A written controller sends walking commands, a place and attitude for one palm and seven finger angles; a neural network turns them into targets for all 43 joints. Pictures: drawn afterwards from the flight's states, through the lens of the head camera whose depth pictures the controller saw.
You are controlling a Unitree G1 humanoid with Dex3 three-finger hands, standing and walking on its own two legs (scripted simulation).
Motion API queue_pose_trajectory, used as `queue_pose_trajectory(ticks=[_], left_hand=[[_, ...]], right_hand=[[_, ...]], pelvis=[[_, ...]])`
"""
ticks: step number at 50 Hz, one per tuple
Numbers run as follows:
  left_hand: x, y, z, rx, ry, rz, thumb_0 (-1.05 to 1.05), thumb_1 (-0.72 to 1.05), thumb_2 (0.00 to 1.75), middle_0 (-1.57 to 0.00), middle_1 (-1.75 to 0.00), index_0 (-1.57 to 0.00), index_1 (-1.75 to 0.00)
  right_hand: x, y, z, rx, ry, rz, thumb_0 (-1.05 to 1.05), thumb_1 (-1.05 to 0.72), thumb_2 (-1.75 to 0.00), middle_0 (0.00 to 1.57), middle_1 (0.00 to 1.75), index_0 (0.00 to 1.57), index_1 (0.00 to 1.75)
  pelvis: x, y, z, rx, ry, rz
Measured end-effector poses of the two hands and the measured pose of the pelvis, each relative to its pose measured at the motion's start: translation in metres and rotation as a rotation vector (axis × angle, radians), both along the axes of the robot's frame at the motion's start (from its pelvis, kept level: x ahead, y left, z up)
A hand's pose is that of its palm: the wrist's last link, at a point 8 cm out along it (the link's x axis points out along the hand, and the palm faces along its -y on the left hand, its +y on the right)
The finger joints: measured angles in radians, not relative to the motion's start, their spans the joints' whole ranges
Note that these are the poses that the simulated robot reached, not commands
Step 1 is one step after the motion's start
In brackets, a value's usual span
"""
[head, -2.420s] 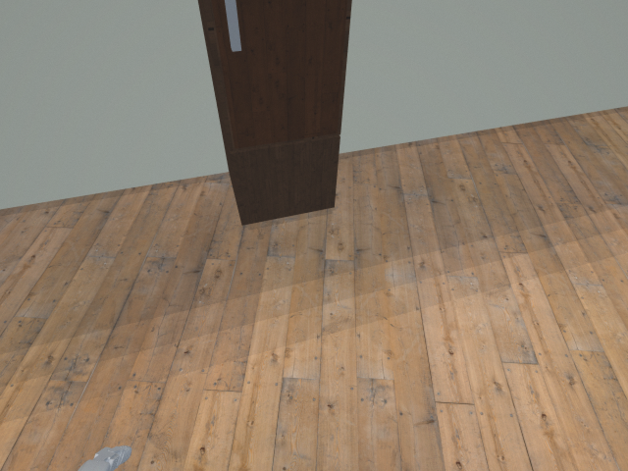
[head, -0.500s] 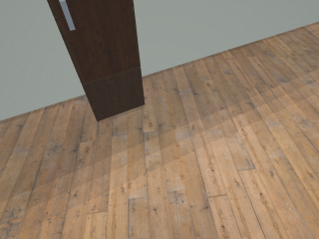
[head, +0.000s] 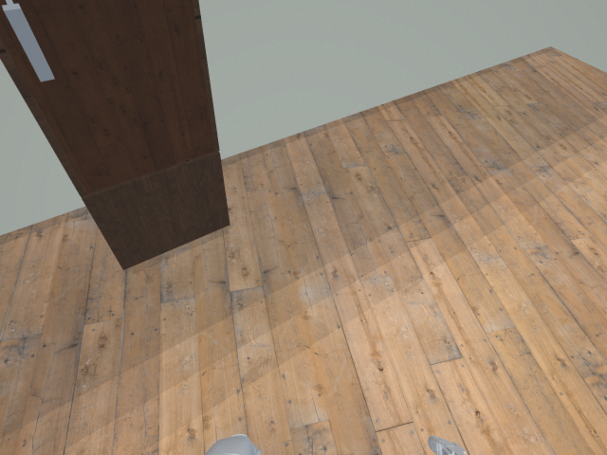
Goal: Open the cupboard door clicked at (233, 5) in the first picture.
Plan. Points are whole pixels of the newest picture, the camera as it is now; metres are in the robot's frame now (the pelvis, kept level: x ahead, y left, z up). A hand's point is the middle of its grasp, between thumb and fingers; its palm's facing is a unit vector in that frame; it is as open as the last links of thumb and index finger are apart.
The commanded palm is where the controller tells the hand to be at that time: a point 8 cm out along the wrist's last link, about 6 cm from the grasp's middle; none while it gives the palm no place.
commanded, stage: walk to a spot facing it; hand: left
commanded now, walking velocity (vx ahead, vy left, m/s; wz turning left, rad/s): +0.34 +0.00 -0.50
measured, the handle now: (28, 39) +0.76 +0.63 +0.11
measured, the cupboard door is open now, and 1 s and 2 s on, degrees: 0 0 0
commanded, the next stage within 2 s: turn to face it in 0.34 s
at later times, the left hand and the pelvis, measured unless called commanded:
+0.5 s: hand (265, 306) +0.38 +0.10 -0.15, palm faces -0.31 -0.92 -0.22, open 7.4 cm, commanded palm none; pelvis +0.19 -0.04 +0.00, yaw -16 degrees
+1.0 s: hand (234, 333) +0.33 +0.15 -0.17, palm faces +0.04 -0.98 -0.17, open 7.3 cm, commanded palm none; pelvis +0.25 -0.04 +0.01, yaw +0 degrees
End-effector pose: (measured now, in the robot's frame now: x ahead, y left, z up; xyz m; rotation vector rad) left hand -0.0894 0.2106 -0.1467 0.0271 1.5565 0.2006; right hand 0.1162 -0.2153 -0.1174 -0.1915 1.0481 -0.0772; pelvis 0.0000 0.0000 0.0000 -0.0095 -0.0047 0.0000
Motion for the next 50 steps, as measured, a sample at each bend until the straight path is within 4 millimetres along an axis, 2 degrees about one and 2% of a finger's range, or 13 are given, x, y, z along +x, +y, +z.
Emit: queue_pose_trajectory(ticks=[4, 6, 9, 12, 15, 19, 23, 25, 28, 32, 37, 43, 50], left_hand=[[0.084, 0.029, 0.008, 0.021, -0.095, -0.085, 0.0, 0.9, 0.9, -0.2, -0.3, -0.2, -0.3], [0.132, 0.038, 0.015, 0.032, -0.164, -0.127, 0.0, 0.91, 0.9, -0.2, -0.3, -0.2, -0.3], [0.201, 0.045, 0.025, 0.043, -0.261, -0.179, 0.0, 0.91, 0.9, -0.2, -0.3, -0.19, -0.3], [0.263, 0.042, 0.034, 0.043, -0.335, -0.23, 0.0, 0.91, 0.9, -0.2, -0.3, -0.19, -0.3], [0.319, 0.029, 0.04, 0.035, -0.38, -0.295, 0.0, 0.91, 0.9, -0.2, -0.3, -0.19, -0.3], [0.388, -0.001, 0.042, 0.023, -0.407, -0.397, 0.0, 0.91, 0.9, -0.2, -0.3, -0.19, -0.3], [0.451, -0.042, 0.036, 0.018, -0.441, -0.493, 0.0, 0.91, 0.9, -0.2, -0.3, -0.19, -0.3], [0.475, -0.06, 0.029, 0.025, -0.481, -0.519, 0.0, 0.91, 0.9, -0.2, -0.3, -0.19, -0.3], [0.488, -0.079, 0.029, 0.025, -0.492, -0.523, 0.0, 0.91, 0.9, -0.2, -0.3, -0.2, -0.3], [0.486, -0.094, 0.036, 0.015, -0.467, -0.492, 0.0, 0.9, 0.9, -0.2, -0.3, -0.2, -0.3], [0.484, -0.096, 0.042, 0.008, -0.482, -0.392, -0.02, 0.92, 0.9, -0.21, -0.3, -0.2, -0.3], [0.466, -0.07, 0.036, 0.023, -0.468, -0.268, -0.01, 0.92, 0.9, -0.21, -0.3, -0.2, -0.3], [0.412, -0.011, 0.004, 0.053, -0.335, -0.124, -0.01, 0.91, 0.9, -0.21, -0.3, -0.2, -0.3]], right_hand=[[-0.01, 0.006, 0.008, -0.003, 0.046, -0.094, 0.0, -0.91, -0.9, 0.2, 0.3, 0.21, 0.3], [-0.019, -0.001, 0.014, -0.03, 0.068, -0.17, -0.01, -0.94, -0.9, 0.2, 0.3, 0.21, 0.3], [-0.035, -0.01, 0.017, -0.054, 0.143, -0.226, -0.02, -0.95, -0.9, 0.2, 0.3, 0.21, 0.3], [-0.051, -0.013, 0.017, -0.055, 0.223, -0.28, -0.01, -0.94, -0.9, 0.2, 0.3, 0.2, 0.3], [-0.063, -0.011, 0.013, -0.034, 0.293, -0.337, 0.0, -0.93, -0.9, 0.2, 0.3, 0.2, 0.3], [-0.072, -0.007, 0.004, 0.013, 0.373, -0.417, 0.0, -0.92, -0.9, 0.2, 0.3, 0.2, 0.3], [-0.071, -0.007, -0.012, 0.072, 0.454, -0.486, 0.0, -0.91, -0.9, 0.2, 0.3, 0.2, 0.3], [-0.065, -0.013, -0.023, 0.102, 0.487, -0.502, 0.01, -0.91, -0.9, 0.2, 0.3, 0.2, 0.3], [-0.038, -0.026, -0.028, 0.111, 0.477, -0.508, 0.01, -0.91, -0.9, 0.2, 0.3, 0.2, 0.3], [0.013, -0.045, -0.021, 0.1, 0.389, -0.468, 0.01, -0.91, -0.9, 0.2, 0.3, 0.2, 0.3], [0.068, -0.061, -0.011, 0.08, 0.314, -0.383, 0.0, -0.91, -0.9, 0.2, 0.3, 0.2, 0.3], [0.118, -0.072, -0.002, 0.024, 0.284, -0.271, 0.01, -0.92, -0.9, 0.2, 0.3, 0.2, 0.3], [0.175, -0.068, 0.005, -0.069, 0.207, -0.144, 0.01, -0.91, -0.9, 0.2, 0.3, 0.2, 0.3]], pelvis=[[0.031, 0.01, 0.012, 0.009, -0.018, -0.051], [0.045, 0.014, 0.019, 0.009, -0.019, -0.072], [0.068, 0.017, 0.025, 0.013, -0.015, -0.107], [0.091, 0.016, 0.027, 0.018, -0.013, -0.138], [0.114, 0.011, 0.027, 0.022, -0.016, -0.172], [0.146, -0.002, 0.022, 0.028, -0.016, -0.221], [0.179, -0.026, 0.009, 0.028, -0.013, -0.266], [0.195, -0.041, -0.002, 0.038, -0.012, -0.276], [0.207, -0.052, -0.001, 0.023, -0.024, -0.274], [0.221, -0.062, 0.011, 0.013, -0.024, -0.248], [0.235, -0.067, 0.019, 0.006, -0.015, -0.181], [0.245, -0.06, 0.019, -0.005, -0.009, -0.097], [0.251, -0.035, 0.006, -0.023, 0.01, -0.008]])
